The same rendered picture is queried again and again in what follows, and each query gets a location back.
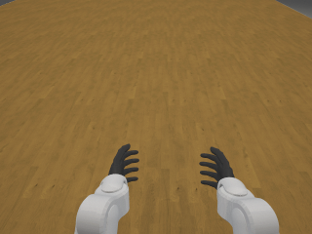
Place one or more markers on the robot left forearm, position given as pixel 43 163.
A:
pixel 100 213

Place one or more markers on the robot right forearm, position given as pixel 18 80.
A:
pixel 246 213

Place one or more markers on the left robot hand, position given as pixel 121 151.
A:
pixel 119 163

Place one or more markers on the right robot hand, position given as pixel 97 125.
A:
pixel 221 167

